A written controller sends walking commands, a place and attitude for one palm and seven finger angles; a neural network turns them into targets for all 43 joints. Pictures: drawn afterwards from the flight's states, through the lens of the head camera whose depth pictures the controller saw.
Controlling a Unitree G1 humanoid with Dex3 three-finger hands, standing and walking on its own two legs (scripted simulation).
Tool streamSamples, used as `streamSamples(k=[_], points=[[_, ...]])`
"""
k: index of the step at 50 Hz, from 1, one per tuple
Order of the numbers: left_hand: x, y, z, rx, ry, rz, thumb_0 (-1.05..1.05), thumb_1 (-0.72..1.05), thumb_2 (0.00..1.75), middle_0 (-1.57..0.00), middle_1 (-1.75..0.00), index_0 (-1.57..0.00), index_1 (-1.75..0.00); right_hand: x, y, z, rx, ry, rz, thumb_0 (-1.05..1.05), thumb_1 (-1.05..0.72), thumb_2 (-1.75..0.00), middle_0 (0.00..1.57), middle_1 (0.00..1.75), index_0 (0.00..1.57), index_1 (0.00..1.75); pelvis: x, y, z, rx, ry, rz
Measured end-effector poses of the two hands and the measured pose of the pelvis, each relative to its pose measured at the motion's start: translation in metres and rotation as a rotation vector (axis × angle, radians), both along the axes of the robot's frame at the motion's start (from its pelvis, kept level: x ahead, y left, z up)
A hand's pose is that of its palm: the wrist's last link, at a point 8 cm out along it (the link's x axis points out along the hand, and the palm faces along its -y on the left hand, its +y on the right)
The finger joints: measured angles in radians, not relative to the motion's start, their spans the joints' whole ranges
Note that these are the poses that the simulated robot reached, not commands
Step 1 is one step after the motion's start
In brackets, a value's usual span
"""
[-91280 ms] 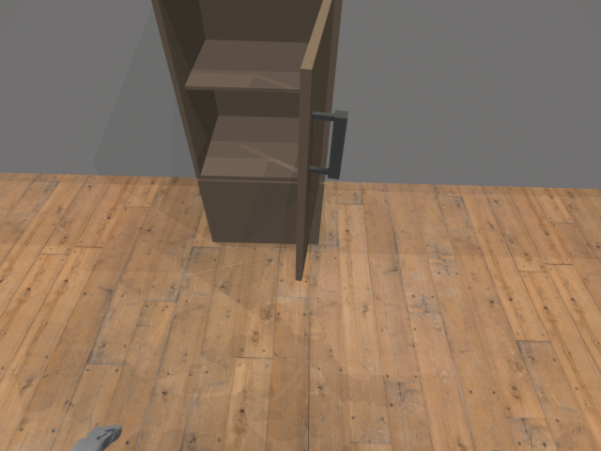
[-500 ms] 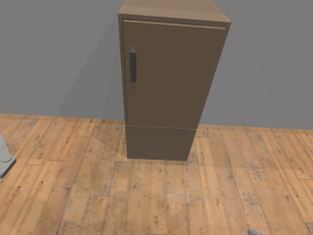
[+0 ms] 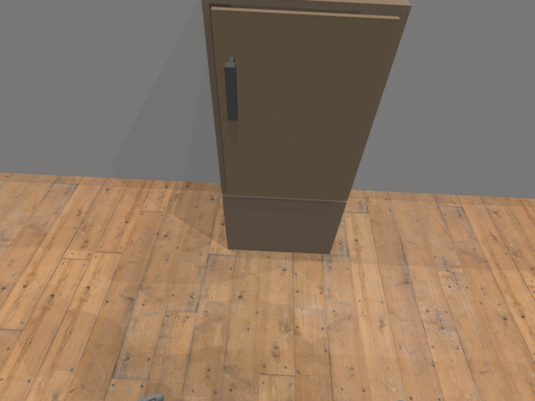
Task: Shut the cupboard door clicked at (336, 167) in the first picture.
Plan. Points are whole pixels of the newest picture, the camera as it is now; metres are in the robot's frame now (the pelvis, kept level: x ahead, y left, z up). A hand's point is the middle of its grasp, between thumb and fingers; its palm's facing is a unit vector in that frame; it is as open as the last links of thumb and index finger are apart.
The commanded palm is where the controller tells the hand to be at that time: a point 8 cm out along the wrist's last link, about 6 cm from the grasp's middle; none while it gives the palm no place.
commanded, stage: let the arm hang, fingers relaxed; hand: left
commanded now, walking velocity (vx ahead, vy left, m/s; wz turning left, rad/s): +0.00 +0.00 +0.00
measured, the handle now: (232, 88) +0.80 +0.11 +0.06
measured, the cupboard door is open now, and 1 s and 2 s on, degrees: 0 0 0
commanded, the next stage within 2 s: look to check the result in 0.82 s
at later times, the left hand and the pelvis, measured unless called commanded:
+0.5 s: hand out of the picture -0.03 +0.20 -0.16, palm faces +0.01 -0.97 -0.22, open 7.4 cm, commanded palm none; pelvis -0.01 +0.02 +0.02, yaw -2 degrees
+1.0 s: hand out of the picture -0.02 +0.18 -0.16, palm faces +0.01 -0.99 -0.16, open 7.4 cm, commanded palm none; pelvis +0.00 +0.02 +0.02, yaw -2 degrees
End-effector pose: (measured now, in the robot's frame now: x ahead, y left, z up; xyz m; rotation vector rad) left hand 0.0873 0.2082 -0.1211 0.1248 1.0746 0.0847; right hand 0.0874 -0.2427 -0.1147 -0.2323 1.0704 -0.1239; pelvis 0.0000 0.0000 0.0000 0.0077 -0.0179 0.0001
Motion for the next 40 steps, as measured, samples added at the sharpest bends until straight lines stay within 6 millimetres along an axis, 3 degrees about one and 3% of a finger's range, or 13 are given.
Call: streamSamples(k=[2, 6, 12, 17, 29, 40], points=[[-0.014, 0.005, -0.008, -0.006, 0.022, 0.078, -0.04, 0.99, 0.9, -0.21, -0.3, -0.2, -0.3, -0.017, -0.001, 0.004, -0.023, 0.073, 0.002, 0.01, -0.91, -0.9, 0.2, 0.3, 0.2, 0.3, -0.002, -0.003, 0.003, -0.009, 0.0, 0.009], [-0.044, 0.018, -0.014, 0.012, 0.126, 0.07, -0.05, 1.0, 0.9, -0.21, -0.3, -0.2, -0.3, -0.046, -0.003, 0.005, -0.039, 0.17, -0.028, 0.01, -0.91, -0.9, 0.2, 0.3, 0.2, 0.3, -0.003, -0.003, 0.009, -0.026, -0.002, 0.011], [-0.089, 0.038, -0.007, 0.063, 0.278, 0.065, -0.02, 0.95, 0.9, -0.21, -0.3, -0.2, -0.3, -0.073, 0.008, -0.005, 0.001, 0.222, -0.085, 0.01, -0.91, -0.9, 0.2, 0.3, 0.2, 0.3, -0.004, 0.006, 0.014, -0.029, -0.015, -0.004], [-0.11, 0.048, 0.0, 0.093, 0.34, 0.074, 0.0, 0.92, 0.9, -0.2, -0.3, -0.2, -0.3, -0.092, 0.025, -0.014, 0.049, 0.261, -0.102, 0.01, -0.91, -0.9, 0.2, 0.3, 0.2, 0.3, -0.006, 0.012, 0.016, -0.023, -0.021, -0.015], [-0.115, 0.033, -0.006, 0.046, 0.363, 0.063, 0.01, 0.91, 0.9, -0.2, -0.3, -0.19, -0.3, -0.126, 0.053, -0.019, 0.097, 0.338, -0.147, 0.01, -0.91, -0.9, 0.2, 0.3, 0.2, 0.3, -0.007, 0.02, 0.017, -0.014, -0.024, -0.031], [-0.11, 0.015, -0.013, -0.007, 0.36, 0.052, 0.0, 0.91, 0.9, -0.2, -0.3, -0.2, -0.3, -0.136, 0.058, -0.016, 0.089, 0.356, -0.173, 0.01, -0.91, -0.9, 0.2, 0.3, 0.2, 0.3, -0.006, 0.023, 0.017, -0.012, -0.015, -0.032]])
